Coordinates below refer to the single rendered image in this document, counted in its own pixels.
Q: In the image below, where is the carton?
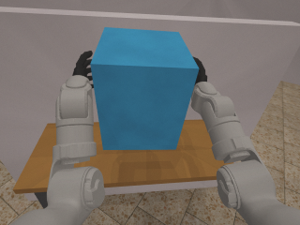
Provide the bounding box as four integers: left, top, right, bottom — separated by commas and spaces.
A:
90, 27, 199, 150

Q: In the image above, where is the left robot forearm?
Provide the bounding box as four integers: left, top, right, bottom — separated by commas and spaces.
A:
47, 75, 97, 202

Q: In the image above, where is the robot left upper arm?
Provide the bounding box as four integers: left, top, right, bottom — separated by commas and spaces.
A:
10, 166, 105, 225

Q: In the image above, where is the left robot hand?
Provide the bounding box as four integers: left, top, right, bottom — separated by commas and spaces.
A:
72, 51, 94, 88

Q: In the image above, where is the robot right upper arm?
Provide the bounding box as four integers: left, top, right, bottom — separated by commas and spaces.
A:
217, 159, 300, 225

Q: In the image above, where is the table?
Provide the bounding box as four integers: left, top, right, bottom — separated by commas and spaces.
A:
12, 119, 234, 208

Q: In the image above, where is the right robot forearm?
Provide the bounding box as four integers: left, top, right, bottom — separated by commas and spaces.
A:
190, 82, 277, 196

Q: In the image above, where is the right robot hand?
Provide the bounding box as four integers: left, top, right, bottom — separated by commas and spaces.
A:
193, 56, 207, 85

